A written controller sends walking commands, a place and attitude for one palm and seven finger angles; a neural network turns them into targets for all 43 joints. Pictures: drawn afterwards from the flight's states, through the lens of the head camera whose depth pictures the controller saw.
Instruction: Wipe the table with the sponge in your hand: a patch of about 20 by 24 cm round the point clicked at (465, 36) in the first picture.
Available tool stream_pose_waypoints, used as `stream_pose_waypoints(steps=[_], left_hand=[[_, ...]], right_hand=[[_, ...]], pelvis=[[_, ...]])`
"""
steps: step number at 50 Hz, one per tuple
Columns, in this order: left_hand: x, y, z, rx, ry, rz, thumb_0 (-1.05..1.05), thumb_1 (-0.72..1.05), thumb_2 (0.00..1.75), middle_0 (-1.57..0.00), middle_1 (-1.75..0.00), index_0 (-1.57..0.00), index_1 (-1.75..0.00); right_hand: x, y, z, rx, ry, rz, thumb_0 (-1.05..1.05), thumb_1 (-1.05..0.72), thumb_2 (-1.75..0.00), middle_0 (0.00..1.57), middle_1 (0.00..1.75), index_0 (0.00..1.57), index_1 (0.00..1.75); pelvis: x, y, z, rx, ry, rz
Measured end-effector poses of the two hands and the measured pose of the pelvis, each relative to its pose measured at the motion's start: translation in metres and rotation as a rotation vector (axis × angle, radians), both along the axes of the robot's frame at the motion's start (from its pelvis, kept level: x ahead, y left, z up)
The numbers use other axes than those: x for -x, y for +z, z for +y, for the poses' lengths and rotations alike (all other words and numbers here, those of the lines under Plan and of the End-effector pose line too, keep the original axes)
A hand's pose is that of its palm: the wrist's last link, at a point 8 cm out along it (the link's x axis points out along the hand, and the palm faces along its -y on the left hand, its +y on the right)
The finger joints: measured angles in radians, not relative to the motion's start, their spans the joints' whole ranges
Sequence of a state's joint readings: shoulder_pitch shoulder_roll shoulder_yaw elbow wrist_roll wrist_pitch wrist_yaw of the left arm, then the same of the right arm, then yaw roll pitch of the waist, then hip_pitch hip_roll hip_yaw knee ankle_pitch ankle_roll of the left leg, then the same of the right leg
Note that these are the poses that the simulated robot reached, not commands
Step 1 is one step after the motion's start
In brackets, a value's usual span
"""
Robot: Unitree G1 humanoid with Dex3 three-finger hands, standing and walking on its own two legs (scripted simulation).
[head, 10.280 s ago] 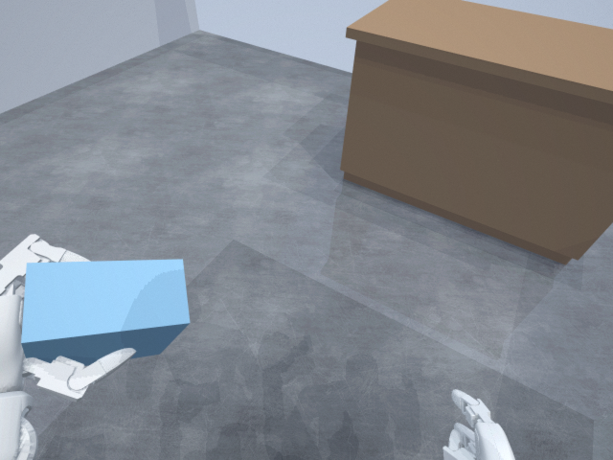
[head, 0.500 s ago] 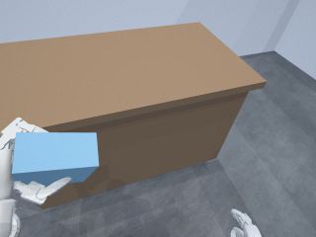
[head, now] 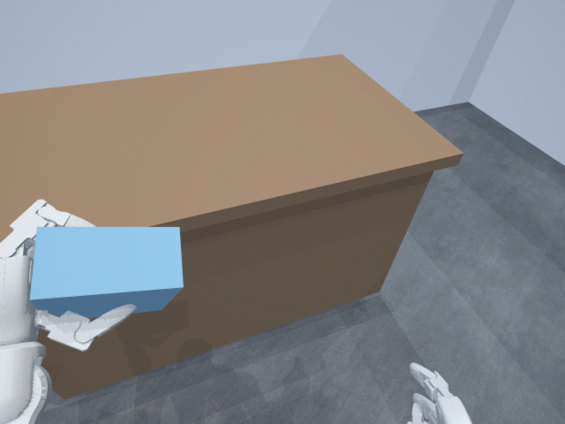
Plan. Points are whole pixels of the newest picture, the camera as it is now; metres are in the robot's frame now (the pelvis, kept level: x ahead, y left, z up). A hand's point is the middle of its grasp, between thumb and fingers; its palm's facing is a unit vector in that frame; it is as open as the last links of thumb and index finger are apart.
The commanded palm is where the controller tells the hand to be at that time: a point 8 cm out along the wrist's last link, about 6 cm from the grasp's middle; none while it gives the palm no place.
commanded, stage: look again from close up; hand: left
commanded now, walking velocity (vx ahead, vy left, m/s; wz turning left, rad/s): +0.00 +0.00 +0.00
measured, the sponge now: (132, 275) +0.24 +0.19 +0.15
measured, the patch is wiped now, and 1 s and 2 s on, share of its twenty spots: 0.00 0.00 0.00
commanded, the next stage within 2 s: shuffle to correct the standing spot in 0.02 s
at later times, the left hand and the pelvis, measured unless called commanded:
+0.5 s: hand (53, 236) +0.28 +0.31 +0.15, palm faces +0.45 -0.82 -0.34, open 10.8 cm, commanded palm +0.23 +0.34 +0.18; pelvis +0.07 +0.06 -0.02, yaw +2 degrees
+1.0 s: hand (56, 148) +0.43 +0.37 +0.17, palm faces +0.41 -0.83 -0.37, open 10.8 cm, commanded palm +0.38 +0.41 +0.18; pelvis +0.21 +0.14 -0.03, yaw -1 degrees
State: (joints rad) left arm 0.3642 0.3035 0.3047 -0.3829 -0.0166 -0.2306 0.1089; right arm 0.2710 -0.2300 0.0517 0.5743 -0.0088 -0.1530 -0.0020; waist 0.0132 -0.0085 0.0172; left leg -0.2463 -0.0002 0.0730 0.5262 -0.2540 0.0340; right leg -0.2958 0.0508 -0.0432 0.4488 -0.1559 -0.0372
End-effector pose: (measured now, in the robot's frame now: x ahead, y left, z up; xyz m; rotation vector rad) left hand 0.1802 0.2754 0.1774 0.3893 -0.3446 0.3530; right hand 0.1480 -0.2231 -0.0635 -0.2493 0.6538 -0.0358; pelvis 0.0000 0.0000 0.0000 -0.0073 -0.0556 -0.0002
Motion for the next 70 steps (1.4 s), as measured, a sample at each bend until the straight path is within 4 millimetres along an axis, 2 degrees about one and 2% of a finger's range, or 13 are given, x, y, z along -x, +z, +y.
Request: stream_pose_waypoints(steps=[3,6,11,17,26,32,36,40,46,49,56,64,70], left_hand=[[-0.005,-0.019,-0.002,-0.006,-0.051,0.094,0.0,-0.55,1.01,-0.65,-1.38,-0.65,-1.37],[-0.009,-0.027,0.013,-0.022,-0.017,0.145,0.0,-0.55,1.01,-0.65,-1.38,-0.65,-1.37],[-0.011,-0.008,0.04,-0.068,0.087,0.094,0.0,-0.55,1.01,-0.65,-1.38,-0.65,-1.37],[-0.021,0.008,0.046,-0.063,0.097,-0.016,0.0,-0.55,1.01,-0.65,-1.38,-0.66,-1.37],[-0.069,-0.022,0.078,-0.04,0.076,0.04,0.0,-0.55,1.01,-0.65,-1.38,-0.66,-1.37],[-0.119,0.0,0.086,-0.09,0.05,0.073,0.0,-0.55,1.01,-0.65,-1.38,-0.66,-1.37],[-0.149,0.016,0.081,-0.166,-0.003,0.004,0.0,-0.55,1.01,-0.65,-1.38,-0.66,-1.37],[-0.162,0.012,0.089,-0.174,-0.022,-0.001,0.0,-0.55,1.01,-0.66,-1.38,-0.66,-1.37],[-0.18,0.006,0.12,-0.145,0.012,0.031,0.0,-0.55,1.01,-0.66,-1.38,-0.66,-1.37],[-0.2,0.004,0.134,-0.108,0.0,-0.03,0.0,-0.55,1.01,-0.66,-1.38,-0.66,-1.37],[-0.256,0.008,0.156,-0.104,0.023,-0.047,0.0,-0.55,1.01,-0.66,-1.38,-0.66,-1.37],[-0.268,0.022,0.13,-0.131,-0.055,0.058,0.0,-0.55,1.01,-0.66,-1.38,-0.66,-1.37],[-0.266,0.012,0.152,-0.113,-0.004,0.144,0.0,-0.55,1.02,-0.66,-1.38,-0.66,-1.37]], right_hand=[[-0.002,0.003,0.001,0.023,-0.028,0.008,0.01,-0.91,-0.9,0.2,0.3,0.2,0.3],[-0.004,0.005,0.004,0.036,-0.042,0.021,0.01,-0.91,-0.9,0.2,0.3,0.2,0.3],[-0.017,0.002,0.012,0.044,-0.013,0.037,0.01,-0.91,-0.9,0.2,0.3,0.2,0.3],[-0.05,-0.005,0.025,0.046,0.017,0.04,0.01,-0.91,-0.9,0.2,0.3,0.2,0.3],[-0.104,-0.014,0.059,0.028,-0.026,0.014,0.01,-0.91,-0.9,0.2,0.3,0.2,0.3],[-0.126,-0.013,0.092,-0.045,-0.007,0.045,0.01,-0.91,-0.9,0.2,0.3,0.2,0.3],[-0.152,-0.026,0.098,-0.056,0.017,0.058,0.01,-0.91,-0.9,0.2,0.3,0.2,0.3],[-0.18,-0.036,0.096,-0.034,0.004,0.097,0.01,-0.91,-0.9,0.2,0.3,0.2,0.3],[-0.211,-0.019,0.1,0.03,-0.038,0.102,0.01,-0.91,-0.9,0.2,0.3,0.2,0.3],[-0.229,-0.017,0.108,0.078,-0.058,0.042,0.01,-0.91,-0.9,0.2,0.3,0.2,0.3],[-0.26,-0.015,0.151,-0.026,-0.082,-0.009,0.01,-0.91,-0.9,0.2,0.3,0.2,0.3],[-0.283,-0.015,0.175,-0.118,-0.031,-0.001,0.01,-0.91,-0.9,0.2,0.3,0.2,0.3],[-0.292,-0.011,0.16,-0.048,-0.084,0.026,0.01,-0.91,-0.9,0.2,0.3,0.2,0.3]], pelvis=[[-0.003,0.0,0.005,0.0,-0.003,0.0],[-0.007,0.001,0.007,-0.002,-0.002,0.003],[-0.018,0.001,0.013,0.001,0.014,0.011],[-0.041,-0.003,0.026,0.023,0.042,0.037],[-0.08,-0.018,0.059,-0.011,0.013,0.022],[-0.118,-0.004,0.071,0.008,0.003,0.04],[-0.142,-0.015,0.076,0.02,0.045,0.044],[-0.158,-0.021,0.087,0.043,0.032,0.025],[-0.189,-0.013,0.108,0.015,-0.013,0.023],[-0.209,-0.021,0.129,0.022,-0.019,0.011],[-0.235,-0.017,0.141,-0.026,-0.02,-0.003],[-0.263,-0.003,0.144,0.007,-0.02,0.035],[-0.27,0.001,0.151,0.005,-0.026,0.052]])
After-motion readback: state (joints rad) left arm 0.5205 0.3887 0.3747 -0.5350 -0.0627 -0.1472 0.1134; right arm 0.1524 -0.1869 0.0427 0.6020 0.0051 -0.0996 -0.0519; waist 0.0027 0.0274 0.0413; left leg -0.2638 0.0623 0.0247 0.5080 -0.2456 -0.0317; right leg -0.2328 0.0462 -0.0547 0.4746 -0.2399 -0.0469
